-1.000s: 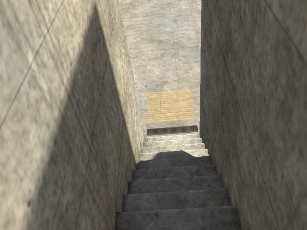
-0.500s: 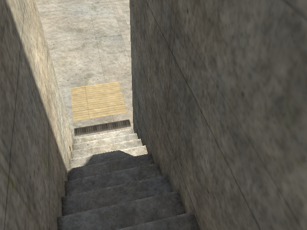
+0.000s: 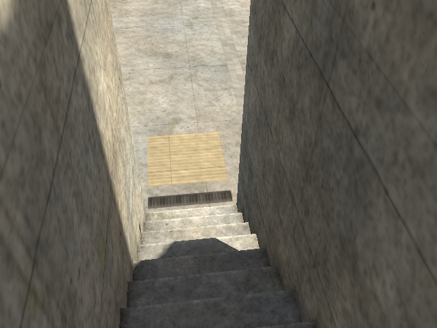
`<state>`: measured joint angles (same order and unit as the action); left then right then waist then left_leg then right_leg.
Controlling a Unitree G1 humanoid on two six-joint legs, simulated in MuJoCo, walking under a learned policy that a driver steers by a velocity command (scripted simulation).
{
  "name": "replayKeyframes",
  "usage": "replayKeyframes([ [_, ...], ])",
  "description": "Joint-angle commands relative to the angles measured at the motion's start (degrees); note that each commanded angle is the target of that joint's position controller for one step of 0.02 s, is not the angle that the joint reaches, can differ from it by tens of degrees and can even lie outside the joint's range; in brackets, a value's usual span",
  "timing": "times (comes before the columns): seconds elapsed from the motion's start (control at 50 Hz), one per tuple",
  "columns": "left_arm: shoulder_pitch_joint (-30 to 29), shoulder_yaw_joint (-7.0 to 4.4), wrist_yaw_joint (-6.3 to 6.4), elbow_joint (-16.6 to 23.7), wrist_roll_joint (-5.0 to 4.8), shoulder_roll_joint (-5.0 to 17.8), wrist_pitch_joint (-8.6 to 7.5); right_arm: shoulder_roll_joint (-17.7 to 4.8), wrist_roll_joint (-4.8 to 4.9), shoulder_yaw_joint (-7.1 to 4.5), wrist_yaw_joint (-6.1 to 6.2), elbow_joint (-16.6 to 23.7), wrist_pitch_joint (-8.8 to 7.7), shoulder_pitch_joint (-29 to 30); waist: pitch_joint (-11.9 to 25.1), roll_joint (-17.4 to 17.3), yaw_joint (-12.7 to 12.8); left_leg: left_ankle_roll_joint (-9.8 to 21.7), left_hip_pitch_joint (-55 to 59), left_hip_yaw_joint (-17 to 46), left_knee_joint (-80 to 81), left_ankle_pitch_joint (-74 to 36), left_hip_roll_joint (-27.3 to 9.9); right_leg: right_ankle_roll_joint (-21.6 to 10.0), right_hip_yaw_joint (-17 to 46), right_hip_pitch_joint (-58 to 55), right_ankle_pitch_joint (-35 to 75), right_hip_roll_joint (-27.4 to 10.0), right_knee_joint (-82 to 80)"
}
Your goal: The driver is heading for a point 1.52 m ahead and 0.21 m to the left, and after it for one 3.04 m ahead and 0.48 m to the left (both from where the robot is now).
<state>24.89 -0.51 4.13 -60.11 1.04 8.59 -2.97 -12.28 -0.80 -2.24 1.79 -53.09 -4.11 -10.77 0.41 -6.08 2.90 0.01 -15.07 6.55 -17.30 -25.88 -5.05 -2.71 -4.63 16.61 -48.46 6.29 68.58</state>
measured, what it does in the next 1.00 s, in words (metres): steps on the spot: left foot 0.19 m lower, then right foot 0.19 m higher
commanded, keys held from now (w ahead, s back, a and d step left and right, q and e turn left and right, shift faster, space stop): no key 1.00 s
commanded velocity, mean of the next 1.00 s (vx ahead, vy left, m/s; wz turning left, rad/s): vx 0.02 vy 0.00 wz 0.00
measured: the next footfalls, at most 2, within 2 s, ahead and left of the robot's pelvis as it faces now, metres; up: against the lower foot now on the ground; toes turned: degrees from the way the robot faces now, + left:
left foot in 0.02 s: +0.11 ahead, +0.11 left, -0.19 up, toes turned +0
right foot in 0.66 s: +0.03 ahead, -0.18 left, +0.00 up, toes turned +0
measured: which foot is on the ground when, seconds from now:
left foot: up 0.00-0.00, down 0.02-0.72, up 0.74-1.00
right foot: down 0.00-0.00, up 0.02-0.64, down 0.66-1.00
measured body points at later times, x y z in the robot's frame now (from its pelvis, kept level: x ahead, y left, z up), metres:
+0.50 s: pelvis +0.04 +0.00 -0.08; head +0.02 +0.04 +0.37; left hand +0.20 +0.21 -0.22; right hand -0.04 -0.22 -0.22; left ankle +0.07 +0.11 -0.81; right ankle +0.04 -0.16 -0.57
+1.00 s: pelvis +0.00 -0.05 +0.03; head +0.01 -0.09 +0.48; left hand +0.00 +0.20 -0.09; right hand +0.24 -0.32 -0.05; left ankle +0.10 +0.07 -0.61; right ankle -0.01 -0.17 -0.62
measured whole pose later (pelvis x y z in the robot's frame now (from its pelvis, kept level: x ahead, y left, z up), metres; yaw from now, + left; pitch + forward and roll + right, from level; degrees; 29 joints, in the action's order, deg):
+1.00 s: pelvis +0.00 -0.05 +0.03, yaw -2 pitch -1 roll +0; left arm 22.9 1.5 8.3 -50.2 2.0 9.9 -0.5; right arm -19.5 -3.6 -3.3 2.2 -38.8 3.5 1.6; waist -2.0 -6.1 4.0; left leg -3.3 -40.3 11.7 -68.0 -1.0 10.4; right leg -0.4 1.2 30.0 -36.0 1.0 67.6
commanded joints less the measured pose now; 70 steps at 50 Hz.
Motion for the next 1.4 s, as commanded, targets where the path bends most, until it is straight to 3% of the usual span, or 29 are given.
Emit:
replayKeyframes([
  [0.02,3.5,-0.85,-1.41,1.5,0.21,5.2,1.16,-9.8,-0.91,-2.9,-1.03,-8.9,0.39,-26.9,-1.1,-1.0,-6.3,2.2,30.2,-3.5,4.4,-22.9,-4.9,-8.2,8.6,17.8,26.5,-3.3,14.6],
  [0.04,8.2,-0.53,-1.33,1.8,-2.74,-0.2,1.72,-12.2,-2.07,-2.96,-2.01,-10.1,-0.12,-31.7,7.1,-11.3,-5.2,6.9,45.4,-0.1,-18.3,-52.3,-12.6,-6.0,4.6,33.7,-14.5,3.3,39.8],
  [0.06,9.6,0.01,-0.42,3.0,-3.29,0.6,2.92,-10.1,-0.54,-2.12,-2.58,-9.7,-0.31,-29.6,8.9,-12.5,-4.6,11.6,43.7,4.7,-23.2,-52.4,-16.1,-5.2,5.0,42.6,-14.7,1.4,53.0],
  [0.08,6.5,0.01,0.35,2.9,-0.01,1.8,3.55,-10.2,1.52,-1.95,-1.86,-8.6,0.09,-25.6,6.3,-8.6,-4.0,15.9,34.6,6.8,-17.8,-29.5,-17.2,-4.1,7.1,45.9,-4.3,-0.5,58.7],
  [0.1,2.0,-0.11,0.49,4.5,1.27,3.2,4.14,-8.4,2.0,-1.02,-1.04,-6.4,0.32,-20.6,4.9,-2.3,-4.1,18.2,23.9,9.1,-10.9,-6.6,-17.2,-2.6,9.4,43.2,5.6,-1.5,55.2],
  [0.12,-2.6,0.35,0.5,6.5,1.99,2.9,5.43,-9.4,1.67,-0.92,0.54,-4.9,0.66,-15.2,2.6,-4.7,-3.6,23.0,12.8,16.8,-3.6,13.4,-21.2,-0.3,10.3,41.5,12.3,-2.3,52.5],
  [0.18,-9.4,0.62,1.07,7.6,1.62,3.5,8.65,-5.3,-0.04,2.09,1.49,-3.4,1.33,-13.4,-2.3,2.0,-3.3,20.1,-4.6,9.9,-1.6,11.5,-15.5,2.0,9.1,33.6,17.7,-0.7,50.1],
  [0.2,-11.0,0.37,0.95,9.3,0.96,3.2,8.41,-4.8,1.21,2.59,1.55,-3.9,0.19,-15.0,-3.7,3.9,-2.8,17.1,-3.3,6.4,-5.8,11.8,-10.7,2.7,12.8,36.7,27.8,0.0,43.3],
  [0.36,-14.4,0.47,1.76,12.7,0.98,1.6,8.7,-5.0,1.29,3.78,1.14,-4.1,-1.26,-22.9,-2.7,-1.0,-5.3,16.6,2.8,12.3,-8.1,19.8,-9.7,5.2,14.1,44.6,26.5,1.6,45.5],
  [0.6,-24.7,0.54,1.93,20.5,-1.17,3.5,7.01,-7.5,-0.39,1.32,2.48,-1.1,-0.45,-22.8,-0.5,-4.7,-10.0,21.4,5.7,13.3,-10.0,17.0,-12.3,4.8,8.0,39.7,18.3,-5.7,34.1],
  [0.64,-24.8,1.17,2.49,21.6,-1.93,2.1,6.56,-10.0,-2.27,0.45,2.93,1.2,1.41,-18.3,0.4,-5.6,-8.9,20.9,1.4,12.7,-9.5,13.9,-12.1,5.4,7.2,34.2,14.2,-7.1,33.7],
  [0.68,-20.6,1.11,2.67,21.8,-3.09,3.0,5.87,-9.5,-0.44,0.02,2.5,3.0,1.79,-15.0,0.6,-5.3,-7.9,18.3,-9.1,7.5,-10.5,12.1,-9.4,6.3,5.6,21.2,8.2,-6.2,26.4],
  [0.7,-12.6,1.15,3.17,21.1,-2.15,2.9,4.98,-11.6,-1.04,-0.82,2.41,4.2,1.99,-10.4,-0.6,-3.6,-2.2,15.1,-15.3,1.8,-14.8,13.3,-8.1,6.0,8.2,14.0,9.2,-6.7,20.3],
  [0.72,-1.0,0.78,3.67,17.8,-1.97,4.6,4.47,-10.0,-0.98,-0.86,2.63,6.9,2.67,0.1,-0.6,7.3,6.6,9.7,-29.5,-6.6,-22.3,25.5,-2.4,5.6,11.6,-0.9,13.6,-7.6,3.7],
  [0.74,9.1,0.35,4.63,15.9,-0.37,10.0,4.01,-11.1,-2.04,-1.77,2.23,11.1,3.79,11.9,-10.9,29.9,16.8,4.6,-41.7,-9.8,-37.5,56.4,11.1,3.4,35.5,2.4,11.4,-14.4,-35.8],
  [0.76,14.1,0.52,5.08,13.7,1.0,11.1,2.02,-12.3,-2.67,-3.29,1.22,13.4,3.23,16.2,-18.0,28.2,17.5,4.8,-47.2,9.8,-46.5,71.1,17.7,1.7,55.3,8.7,7.0,-15.3,-45.6],
  [0.78,4.9,-0.31,6.06,15.4,0.22,13.4,1.65,-7.8,-1.28,-2.77,-0.07,12.5,2.13,9.6,-16.7,28.9,10.2,4.8,-51.1,17.5,-48.3,63.6,18.6,-0.1,57.8,8.1,6.4,-18.0,-44.5],
  [0.82,-12.4,0.81,7.0,18.5,2.75,8.3,2.42,-7.4,-0.41,-2.45,-0.51,8.8,2.5,1.3,-10.8,23.1,-1.2,2.4,-39.3,15.9,-52.5,44.1,16.1,-3.9,49.7,19.5,0.7,-16.7,-33.1],
  [0.88,-20.0,1.84,6.15,19.1,1.56,5.7,1.92,-6.3,-1.44,-1.63,0.28,11.3,7.24,2.8,-3.6,10.3,-7.2,-2.1,-26.3,8.5,-60.4,27.9,15.0,-4.0,35.6,25.2,10.1,-15.7,-25.5],
  [1.0,-7.7,-0.16,3.64,14.8,1.26,8.2,0.28,-9.7,-3.77,-1.43,0.46,17.2,7.39,13.1,-1.6,6.5,-0.9,-4.1,-29.0,7.2,-45.2,20.3,13.8,-3.8,25.9,8.2,14.9,-11.0,-22.8],
  [1.1,-7.6,-1.52,3.47,14.7,0.88,9.6,0.02,-8.2,-1.73,-0.55,-0.85,20.3,5.37,18.8,-0.1,10.0,0.9,-4.0,-21.6,8.2,-24.5,11.2,8.1,-6.4,25.3,5.5,16.0,-12.8,-22.5],
  [1.2,-15.4,0.24,4.45,14.2,0.15,6.2,2.14,-5.7,0.18,-0.22,-0.41,10.8,4.67,-2.9,-0.3,6.0,-8.2,-1.9,12.6,-5.8,-4.0,0.9,3.2,-4.1,12.0,22.8,21.9,-6.8,-8.4],
  [1.24,-10.3,-2.31,1.11,12.1,-0.51,8.3,2.72,-6.1,-0.52,-0.57,-1.05,5.7,4.02,-14.5,-0.3,1.3,-9.4,4.1,31.3,0.4,8.6,0.0,-3.6,-2.1,2.3,28.5,18.6,3.2,16.2],
  [1.26,-7.1,-1.63,-1.06,14.4,-1.48,3.1,2.73,-7.6,-2.28,0.66,-1.96,4.9,1.67,-19.9,5.1,-2.9,-6.9,3.7,38.6,0.2,-14.4,-23.8,-8.2,-2.2,4.7,39.5,3.0,4.6,37.4],
  [1.28,-5.5,-0.77,-0.62,16.4,-1.11,1.3,2.76,-8.3,-1.11,0.93,-1.97,5.8,0.97,-17.5,4.4,-3.7,-3.6,7.7,30.1,3.0,-21.0,-32.3,-11.6,-3.1,12.6,44.5,6.7,4.6,46.4],
  [1.32,-7.5,-0.41,0.39,17.7,2.68,2.5,4.04,-8.5,1.92,0.77,-1.16,7.9,0.48,-10.8,4.2,-4.0,-1.4,11.1,17.6,7.7,-17.6,-8.7,-11.5,-0.8,16.7,49.1,21.2,3.9,53.7],
  [1.34,-9.5,-0.36,0.72,18.8,3.86,3.0,5.11,-9.4,2.78,0.97,0.06,8.5,0.24,-7.7,5.2,-8.0,-0.9,17.3,9.7,23.5,-8.6,14.7,-19.4,2.0,19.4,48.4,25.0,2.4,53.5],
  [1.38,-16.0,-2.29,0.02,18.2,2.79,9.0,7.55,-3.3,1.53,3.97,0.88,8.4,1.48,-4.8,-1.0,2.4,-1.1,11.6,-0.9,22.1,-3.5,29.7,-14.2,6.0,20.8,44.5,32.4,2.4,49.0],
  [1.4,-15.0,-2.02,-0.52,17.4,1.8,7.3,8.37,-2.7,0.96,4.62,0.94,8.0,1.57,-5.3,-1.9,1.5,-0.3,10.2,-2.9,19.5,-4.9,29.0,-12.0,6.7,20.3,42.5,32.7,2.7,47.3],
])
